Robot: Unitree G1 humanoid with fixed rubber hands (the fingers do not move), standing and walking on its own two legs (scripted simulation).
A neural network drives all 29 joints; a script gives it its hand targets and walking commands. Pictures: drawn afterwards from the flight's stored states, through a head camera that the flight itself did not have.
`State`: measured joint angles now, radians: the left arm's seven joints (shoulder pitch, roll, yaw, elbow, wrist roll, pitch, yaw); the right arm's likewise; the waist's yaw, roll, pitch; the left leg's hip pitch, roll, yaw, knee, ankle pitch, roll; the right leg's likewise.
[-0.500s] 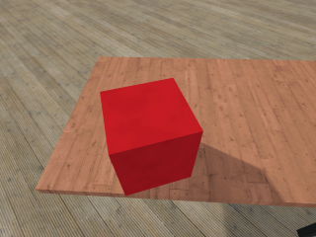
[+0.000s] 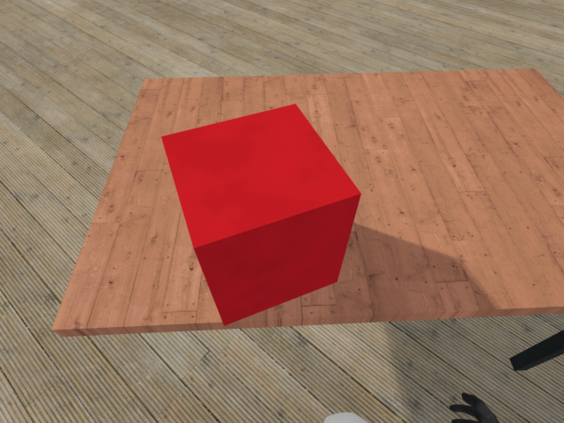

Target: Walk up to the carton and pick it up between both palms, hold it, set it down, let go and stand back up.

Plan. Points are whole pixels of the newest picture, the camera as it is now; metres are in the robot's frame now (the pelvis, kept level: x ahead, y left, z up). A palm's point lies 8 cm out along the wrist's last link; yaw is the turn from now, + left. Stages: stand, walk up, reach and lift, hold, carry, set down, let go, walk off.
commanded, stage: walk up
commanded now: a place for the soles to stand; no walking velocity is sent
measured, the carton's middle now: (259, 217) +0.42 +0.05 +0.01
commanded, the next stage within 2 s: none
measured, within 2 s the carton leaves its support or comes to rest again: neither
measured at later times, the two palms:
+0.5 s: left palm out of the picture +0.11 +0.34 -0.10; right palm out of the picture +0.01 -0.24 -0.12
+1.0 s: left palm out of the picture +0.03 +0.35 -0.10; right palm out of the picture +0.02 -0.25 -0.10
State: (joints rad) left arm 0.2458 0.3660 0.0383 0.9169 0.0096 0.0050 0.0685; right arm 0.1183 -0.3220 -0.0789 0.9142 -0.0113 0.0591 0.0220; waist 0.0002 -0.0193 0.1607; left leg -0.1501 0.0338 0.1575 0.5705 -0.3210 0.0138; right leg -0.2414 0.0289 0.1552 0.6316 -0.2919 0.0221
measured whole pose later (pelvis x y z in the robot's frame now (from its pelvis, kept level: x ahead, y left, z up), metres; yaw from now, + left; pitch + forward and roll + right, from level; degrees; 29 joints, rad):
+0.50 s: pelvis -0.04 +0.05 +0.00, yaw -6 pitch -6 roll -1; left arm 0.14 0.37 0.02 0.85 0.01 -0.01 0.05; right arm 0.19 -0.33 -0.04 0.86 0.00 0.05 0.02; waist -0.03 0.02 0.20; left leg -0.20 -0.01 0.05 0.64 -0.35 0.02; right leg -0.22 0.01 0.02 0.62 -0.30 0.00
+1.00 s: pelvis -0.05 +0.05 +0.01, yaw -4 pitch -5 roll +0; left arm 0.19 0.35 0.01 0.99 0.01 -0.02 0.03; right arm 0.14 -0.35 -0.06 0.94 0.01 0.03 0.04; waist 0.01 0.00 0.10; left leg -0.15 -0.05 0.03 0.45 -0.21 0.04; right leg -0.19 -0.03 0.00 0.48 -0.20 0.01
